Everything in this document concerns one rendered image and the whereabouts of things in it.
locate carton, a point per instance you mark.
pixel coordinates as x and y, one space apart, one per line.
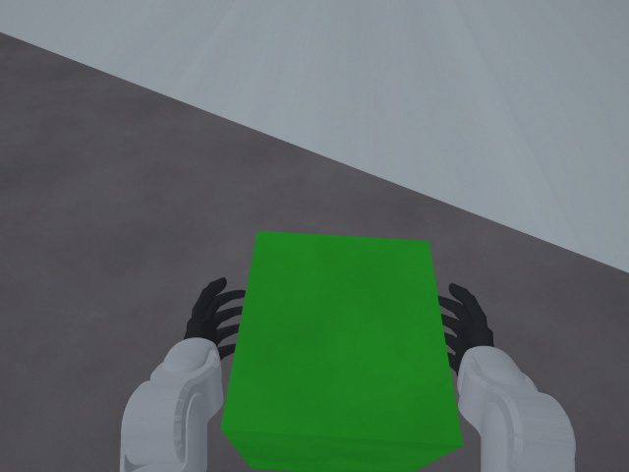
340 362

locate left robot forearm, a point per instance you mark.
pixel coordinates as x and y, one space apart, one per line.
164 426

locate robot right hand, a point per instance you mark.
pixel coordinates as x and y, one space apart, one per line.
471 329

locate right robot forearm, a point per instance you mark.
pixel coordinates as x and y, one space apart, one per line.
521 429

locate robot left hand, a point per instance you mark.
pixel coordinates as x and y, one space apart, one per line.
205 321

